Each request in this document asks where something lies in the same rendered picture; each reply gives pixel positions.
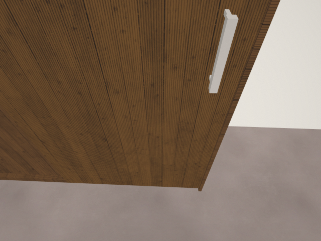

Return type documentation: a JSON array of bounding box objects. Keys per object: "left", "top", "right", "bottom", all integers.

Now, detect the handle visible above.
[{"left": 208, "top": 9, "right": 239, "bottom": 93}]

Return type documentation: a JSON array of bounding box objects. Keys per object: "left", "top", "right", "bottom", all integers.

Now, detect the wardrobe door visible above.
[
  {"left": 0, "top": 106, "right": 60, "bottom": 175},
  {"left": 0, "top": 0, "right": 270, "bottom": 188}
]

